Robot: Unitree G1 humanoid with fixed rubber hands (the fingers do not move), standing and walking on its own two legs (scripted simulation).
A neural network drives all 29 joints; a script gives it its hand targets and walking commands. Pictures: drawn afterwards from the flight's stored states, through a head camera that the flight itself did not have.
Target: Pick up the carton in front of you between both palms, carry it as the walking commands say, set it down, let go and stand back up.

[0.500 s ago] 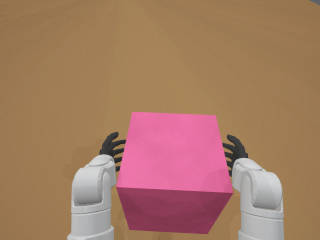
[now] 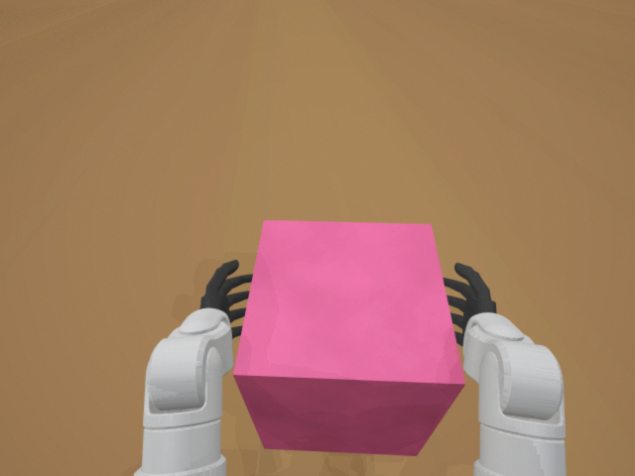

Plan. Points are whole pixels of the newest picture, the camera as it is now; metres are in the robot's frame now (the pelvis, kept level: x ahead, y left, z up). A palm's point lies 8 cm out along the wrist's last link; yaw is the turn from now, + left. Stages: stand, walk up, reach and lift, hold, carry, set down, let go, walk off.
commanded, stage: carry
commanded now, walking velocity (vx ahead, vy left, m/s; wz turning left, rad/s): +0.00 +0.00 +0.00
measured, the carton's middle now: (343, 342) +0.28 +0.00 -0.02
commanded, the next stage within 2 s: hold in 1.54 s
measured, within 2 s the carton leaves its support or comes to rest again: neither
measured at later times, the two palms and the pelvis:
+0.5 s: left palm (208, 255) +0.35 +0.17 +0.08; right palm (450, 256) +0.35 -0.13 +0.08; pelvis +0.08 +0.02 -0.01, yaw -1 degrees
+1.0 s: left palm (207, 281) +0.33 +0.17 +0.06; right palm (447, 283) +0.32 -0.13 +0.06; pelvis +0.06 +0.03 +0.00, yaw -1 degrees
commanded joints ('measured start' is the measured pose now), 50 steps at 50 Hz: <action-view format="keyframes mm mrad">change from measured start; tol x2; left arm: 1 -382 -981 -711 -88 -389 -18 -264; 6 -444 -896 -720 -127 -402 14 -261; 11 -414 -823 -687 -53 -374 68 -245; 16 -460 -858 -679 3 -370 77 -250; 21 -535 -907 -697 -50 -395 59 -250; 25 -514 -904 -698 -66 -393 59 -246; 29 -477 -898 -699 -30 -376 53 -249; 35 -477 -901 -700 46 -342 -1 -258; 41 -488 -882 -679 80 -307 -87 -259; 50 -464 -817 -569 205 -197 -234 -257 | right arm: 1 -429 982 781 -115 420 -32 250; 6 -451 905 750 -115 416 -3 254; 11 -401 829 700 -22 394 45 252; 16 -457 864 692 21 396 55 257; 21 -541 912 715 -41 427 39 258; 25 -522 907 719 -59 426 38 254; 30 -481 899 723 -13 404 28 258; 40 -502 891 704 84 340 -95 266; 50 -465 828 590 218 222 -255 262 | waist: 1 -2 -145 -470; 2 -1 -136 -459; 5 2 -17 -372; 9 -3 3 -354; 16 -4 -10 -340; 26 -4 -20 -383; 39 -2 -30 -296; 50 -4 -32 -288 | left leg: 1 155 19 27 -198 266 3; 2 201 44 18 -228 350 2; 3 182 104 -35 -242 371 7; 4 155 137 -55 -187 444 18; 7 131 138 -48 -141 561 23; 10 143 128 -45 -96 739 25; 13 140 126 -41 -80 805 24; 29 150 114 -45 -88 665 42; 40 105 108 -57 -157 446 52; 50 88 105 -60 -177 357 55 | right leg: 1 305 -217 143 -38 248 -16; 3 240 -176 117 0 114 34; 4 225 -143 117 17 110 55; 9 214 -145 137 138 361 64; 11 205 -139 131 161 401 69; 13 200 -135 128 169 399 74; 27 215 -135 135 170 279 67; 33 199 -138 141 139 236 67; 41 184 -140 154 84 109 63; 50 170 -141 162 63 52 63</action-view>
